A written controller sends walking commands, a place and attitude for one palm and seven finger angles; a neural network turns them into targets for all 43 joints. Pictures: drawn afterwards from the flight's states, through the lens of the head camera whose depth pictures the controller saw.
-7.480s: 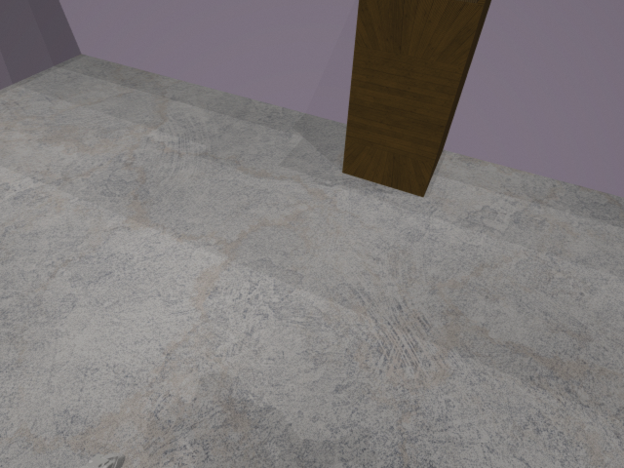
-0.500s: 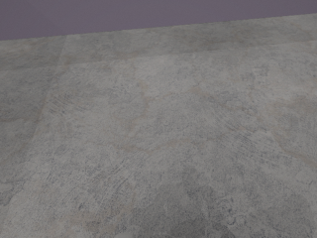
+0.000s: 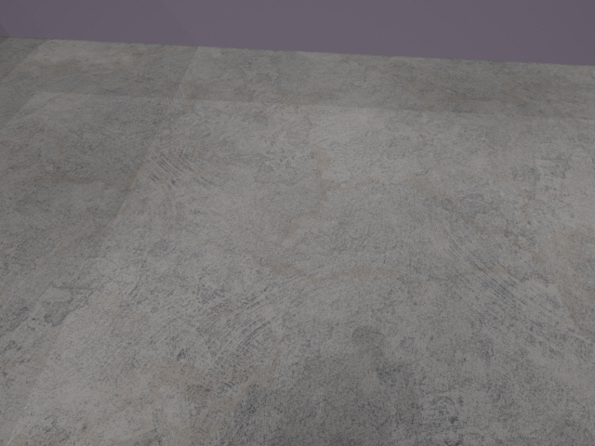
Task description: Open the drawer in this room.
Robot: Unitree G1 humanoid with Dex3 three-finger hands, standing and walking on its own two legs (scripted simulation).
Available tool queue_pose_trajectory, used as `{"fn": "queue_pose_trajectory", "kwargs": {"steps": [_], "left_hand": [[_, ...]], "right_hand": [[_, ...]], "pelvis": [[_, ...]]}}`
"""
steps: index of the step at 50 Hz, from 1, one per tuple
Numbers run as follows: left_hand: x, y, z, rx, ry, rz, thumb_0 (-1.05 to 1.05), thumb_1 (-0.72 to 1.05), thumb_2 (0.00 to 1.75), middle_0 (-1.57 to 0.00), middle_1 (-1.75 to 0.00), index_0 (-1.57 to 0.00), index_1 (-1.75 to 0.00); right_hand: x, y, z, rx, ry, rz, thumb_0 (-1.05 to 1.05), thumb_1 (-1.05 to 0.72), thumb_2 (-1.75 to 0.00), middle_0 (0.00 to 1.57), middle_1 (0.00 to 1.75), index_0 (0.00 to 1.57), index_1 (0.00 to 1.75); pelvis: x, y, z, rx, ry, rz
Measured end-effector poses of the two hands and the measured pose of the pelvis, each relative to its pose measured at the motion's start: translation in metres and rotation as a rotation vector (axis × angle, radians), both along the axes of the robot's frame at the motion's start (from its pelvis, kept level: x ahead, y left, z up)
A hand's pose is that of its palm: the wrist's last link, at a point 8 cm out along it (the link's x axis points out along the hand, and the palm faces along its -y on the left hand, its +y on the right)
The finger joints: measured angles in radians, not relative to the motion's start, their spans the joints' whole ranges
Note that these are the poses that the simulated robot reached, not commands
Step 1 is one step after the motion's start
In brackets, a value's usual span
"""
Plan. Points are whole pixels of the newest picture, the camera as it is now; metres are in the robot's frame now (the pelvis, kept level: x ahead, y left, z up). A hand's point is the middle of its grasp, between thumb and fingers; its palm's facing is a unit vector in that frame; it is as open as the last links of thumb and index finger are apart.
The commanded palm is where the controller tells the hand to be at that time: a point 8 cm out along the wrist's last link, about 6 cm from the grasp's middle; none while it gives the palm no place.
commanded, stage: turn or walk to find it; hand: left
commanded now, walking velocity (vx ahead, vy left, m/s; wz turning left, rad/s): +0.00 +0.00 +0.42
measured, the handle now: out of the picture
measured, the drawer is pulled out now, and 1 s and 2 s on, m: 0.00 0.00 0.00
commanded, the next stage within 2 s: none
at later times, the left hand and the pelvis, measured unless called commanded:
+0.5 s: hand out of the picture -0.04 +0.16 -0.16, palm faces +0.27 -0.93 -0.26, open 7.4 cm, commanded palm none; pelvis -0.03 -0.04 +0.00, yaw +14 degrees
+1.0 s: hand out of the picture -0.06 +0.20 -0.16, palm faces +0.44 -0.86 -0.25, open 7.4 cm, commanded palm none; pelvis -0.06 -0.02 +0.00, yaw +25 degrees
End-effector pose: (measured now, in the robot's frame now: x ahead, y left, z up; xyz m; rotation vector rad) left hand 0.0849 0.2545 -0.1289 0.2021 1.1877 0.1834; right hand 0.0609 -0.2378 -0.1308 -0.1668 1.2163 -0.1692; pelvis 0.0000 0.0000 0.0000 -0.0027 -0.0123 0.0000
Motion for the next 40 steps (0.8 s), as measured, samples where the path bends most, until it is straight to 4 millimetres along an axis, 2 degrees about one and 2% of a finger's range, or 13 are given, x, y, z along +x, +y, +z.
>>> {"fn": "queue_pose_trajectory", "kwargs": {"steps": [4, 7, 13, 19, 25, 32, 35, 40], "left_hand": [[0.008, -0.021, 0.007, 0.014, -0.062, -0.004, 0.00, 0.91, 0.89, -0.20, -0.30, -0.20, -0.30], [0.002, -0.036, 0.010, 0.034, -0.099, 0.003, 0.00, 0.91, 0.89, -0.20, -0.30, -0.20, -0.30], [-0.038, -0.054, 0.019, 0.036, -0.069, 0.078, 0.00, 0.90, 0.89, -0.20, -0.30, -0.20, -0.30], [-0.083, -0.059, 0.014, 0.020, -0.009, 0.167, 0.00, 0.90, 0.89, -0.20, -0.30, -0.20, -0.30], [-0.140, -0.050, 0.001, -0.004, 0.073, 0.266, 0.00, 0.90, 0.89, -0.20, -0.30, -0.20, -0.30], [-0.209, -0.019, -0.030, -0.039, 0.166, 0.386, 0.00, 0.90, 0.89, -0.20, -0.30, -0.20, -0.30], [-0.222, -0.010, -0.029, -0.042, 0.196, 0.411, 0.00, 0.91, 0.89, -0.20, -0.30, -0.20, -0.30], [-0.218, -0.001, -0.017, -0.041, 0.137, 0.434, 0.00, 0.91, 0.89, -0.20, -0.30, -0.20, -0.30]], "right_hand": [[-0.015, -0.017, -0.014, 0.023, 0.038, 0.001, 0.00, -0.90, -0.90, 0.20, 0.30, 0.20, 0.30], [-0.024, -0.033, -0.028, 0.040, 0.063, 0.005, 0.01, -0.90, -0.90, 0.20, 0.30, 0.20, 0.30], [-0.029, -0.055, -0.025, 0.040, 0.117, 0.052, 0.01, -0.90, -0.90, 0.20, 0.30, 0.20, 0.30], [-0.026, -0.061, -0.020, 0.018, 0.158, 0.120, 0.01, -0.91, -0.90, 0.20, 0.30, 0.20, 0.30], [0.003, -0.042, -0.014, -0.010, 0.135, 0.222, 0.01, -0.91, -0.90, 0.19, 0.30, 0.20, 0.30], [0.051, 0.011, -0.004, -0.045, -0.024, 0.358, 0.01, -0.91, -0.90, 0.20, 0.30, 0.20, 0.30], [0.057, 0.030, 0.006, -0.047, -0.068, 0.392, 0.00, -0.91, -0.90, 0.20, 0.30, 0.20, 0.30], [0.056, 0.046, 0.014, -0.034, -0.072, 0.432, 0.00, -0.90, -0.90, 0.20, 0.30, 0.20, 0.30]], "pelvis": [[-0.006, -0.016, -0.005, 0.016, 0.002, 0.032], [-0.012, -0.029, -0.011, 0.019, -0.003, 0.063], [-0.019, -0.043, -0.002, 0.037, -0.016, 0.131], [-0.023, -0.048, 0.001, 0.044, -0.013, 0.194], [-0.033, -0.038, -0.001, 0.037, -0.004, 0.251], [-0.050, -0.012, -0.016, 0.010, -0.001, 0.313], [-0.055, -0.006, -0.011, 0.003, -0.008, 0.325], [-0.060, -0.002, -0.001, -0.010, -0.007, 0.363]]}}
